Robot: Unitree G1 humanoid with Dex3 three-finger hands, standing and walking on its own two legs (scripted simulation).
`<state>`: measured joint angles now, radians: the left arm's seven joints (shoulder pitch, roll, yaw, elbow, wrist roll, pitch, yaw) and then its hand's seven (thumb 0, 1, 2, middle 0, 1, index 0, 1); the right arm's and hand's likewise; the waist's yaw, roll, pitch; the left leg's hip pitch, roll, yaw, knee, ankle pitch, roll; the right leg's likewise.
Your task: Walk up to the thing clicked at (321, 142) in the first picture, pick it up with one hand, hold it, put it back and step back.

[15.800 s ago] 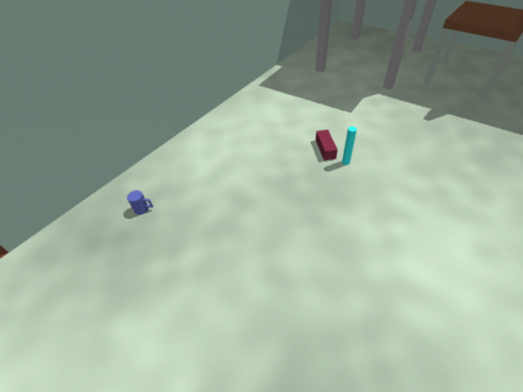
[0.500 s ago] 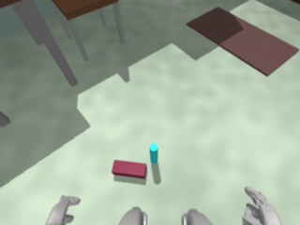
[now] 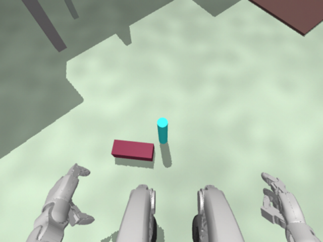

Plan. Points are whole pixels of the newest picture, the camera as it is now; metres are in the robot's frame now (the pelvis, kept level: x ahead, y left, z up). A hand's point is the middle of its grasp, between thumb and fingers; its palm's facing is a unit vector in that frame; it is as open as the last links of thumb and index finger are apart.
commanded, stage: rise first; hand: left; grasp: from above
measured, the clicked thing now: (133, 150) +0.47 +0.19 -0.53
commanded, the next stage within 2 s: approach in 1.66 s
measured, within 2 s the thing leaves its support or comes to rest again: neither
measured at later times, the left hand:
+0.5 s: hand (103, 168) +0.34 +0.26 -0.30, palm faces -0.51 -0.22 -0.83, open 14.0 cm
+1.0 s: hand (111, 161) +0.38 +0.26 -0.37, palm faces -0.50 -0.03 -0.87, open 14.2 cm
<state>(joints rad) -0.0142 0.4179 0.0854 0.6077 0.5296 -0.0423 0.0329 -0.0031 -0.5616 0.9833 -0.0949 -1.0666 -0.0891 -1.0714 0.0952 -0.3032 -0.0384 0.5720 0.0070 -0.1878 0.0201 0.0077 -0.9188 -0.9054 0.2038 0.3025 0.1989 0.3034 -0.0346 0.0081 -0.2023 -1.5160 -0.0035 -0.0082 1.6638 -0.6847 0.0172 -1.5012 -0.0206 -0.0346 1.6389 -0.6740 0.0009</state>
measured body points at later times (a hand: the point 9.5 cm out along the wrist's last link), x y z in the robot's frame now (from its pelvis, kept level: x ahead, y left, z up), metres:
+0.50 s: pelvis -0.06 -0.01 -0.16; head +0.15 +0.02 +0.24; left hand +0.36 +0.27 -0.25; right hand +0.03 -0.29 -0.29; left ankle +0.03 +0.11 -0.53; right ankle +0.04 -0.12 -0.53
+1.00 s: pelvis -0.06 +0.00 -0.21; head +0.17 +0.04 +0.18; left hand +0.40 +0.26 -0.32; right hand +0.02 -0.28 -0.33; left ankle +0.03 +0.11 -0.53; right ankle +0.04 -0.12 -0.53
